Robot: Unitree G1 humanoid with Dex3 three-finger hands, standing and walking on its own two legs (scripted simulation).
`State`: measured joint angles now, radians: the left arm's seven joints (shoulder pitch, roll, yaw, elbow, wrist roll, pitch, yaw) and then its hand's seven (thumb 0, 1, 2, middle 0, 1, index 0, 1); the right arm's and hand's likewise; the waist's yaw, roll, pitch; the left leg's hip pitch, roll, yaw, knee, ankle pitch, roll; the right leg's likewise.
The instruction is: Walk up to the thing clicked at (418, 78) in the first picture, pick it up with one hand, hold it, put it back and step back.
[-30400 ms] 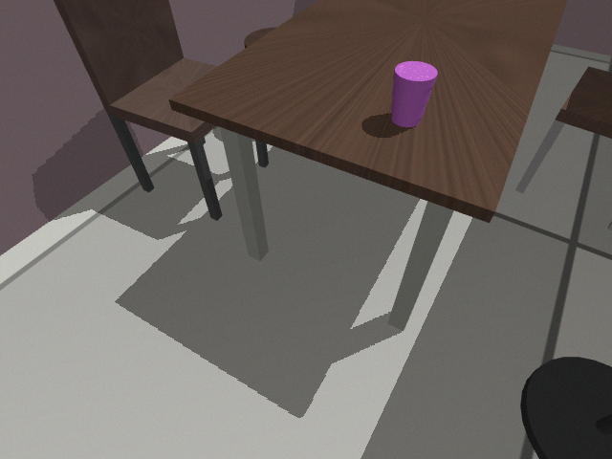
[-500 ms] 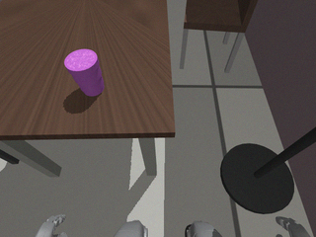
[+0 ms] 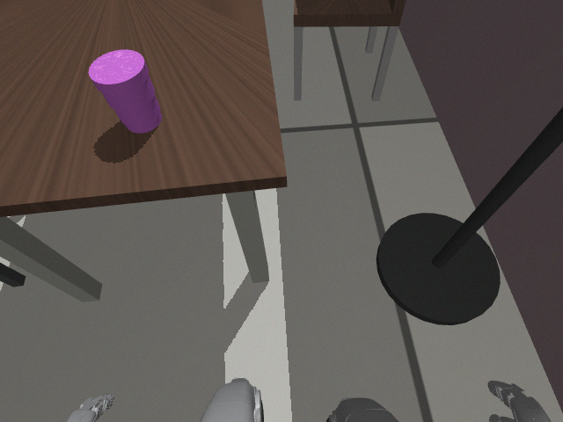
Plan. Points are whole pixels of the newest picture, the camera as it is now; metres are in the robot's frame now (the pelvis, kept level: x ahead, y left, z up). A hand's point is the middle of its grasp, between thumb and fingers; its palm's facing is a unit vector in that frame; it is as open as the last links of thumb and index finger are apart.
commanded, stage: step back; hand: left
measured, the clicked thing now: (131, 95) +0.63 +0.28 +0.05
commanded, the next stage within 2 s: none
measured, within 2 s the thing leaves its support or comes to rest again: neither
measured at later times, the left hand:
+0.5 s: hand out of the picture -0.03 +0.27 -0.14, palm faces +0.08 -0.94 -0.34, open 7.4 cm
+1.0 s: hand out of the picture -0.24 +0.22 -0.11, palm faces +0.06 -0.90 -0.44, open 7.4 cm
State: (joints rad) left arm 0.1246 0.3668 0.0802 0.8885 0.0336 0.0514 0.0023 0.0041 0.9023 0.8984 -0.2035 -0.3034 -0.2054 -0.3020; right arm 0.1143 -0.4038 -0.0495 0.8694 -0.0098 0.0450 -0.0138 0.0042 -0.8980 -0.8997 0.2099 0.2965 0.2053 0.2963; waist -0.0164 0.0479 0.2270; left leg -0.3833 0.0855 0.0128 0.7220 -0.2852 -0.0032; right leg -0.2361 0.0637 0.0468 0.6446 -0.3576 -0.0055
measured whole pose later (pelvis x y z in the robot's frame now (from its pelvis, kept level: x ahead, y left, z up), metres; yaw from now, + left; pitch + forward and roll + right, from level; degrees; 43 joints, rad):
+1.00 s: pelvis -0.30 -0.06 +0.02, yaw +3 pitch -2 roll +2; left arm 0.21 0.35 0.08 0.85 0.05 0.07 -0.01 0.01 0.90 0.90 -0.21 -0.30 -0.21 -0.30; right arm 0.21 -0.42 -0.05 0.87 -0.01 0.06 -0.02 0.00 -0.90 -0.90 0.21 0.30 0.20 0.30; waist 0.03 0.04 0.11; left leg -0.49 -0.12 -0.15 1.12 -0.43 -0.02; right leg -0.30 -0.03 0.01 0.59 -0.27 -0.02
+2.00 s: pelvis -0.50 -0.08 +0.02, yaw +5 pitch -2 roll +0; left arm 0.20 0.42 0.07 0.98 0.03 -0.01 -0.02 0.01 0.90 0.90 -0.20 -0.30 -0.21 -0.30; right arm 0.23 -0.34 -0.05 0.97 -0.04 -0.01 0.03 0.01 -0.90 -0.90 0.21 0.30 0.21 0.30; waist -0.01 -0.03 0.08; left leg -0.25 0.00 -0.02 0.53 -0.25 0.01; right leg -0.31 -0.03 -0.01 0.74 -0.47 -0.03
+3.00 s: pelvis -0.47 -0.08 +0.03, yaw +6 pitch -3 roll +0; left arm 0.10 0.35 0.01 1.15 0.02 -0.01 -0.01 0.00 0.90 0.90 -0.20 -0.30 -0.21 -0.30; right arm 0.07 -0.34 -0.01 1.13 -0.01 -0.01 0.02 0.00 -0.90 -0.90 0.21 0.30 0.20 0.30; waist 0.01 0.00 0.07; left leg -0.12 0.01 0.00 0.31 -0.14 -0.01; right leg -0.08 -0.03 -0.03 0.32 -0.18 0.01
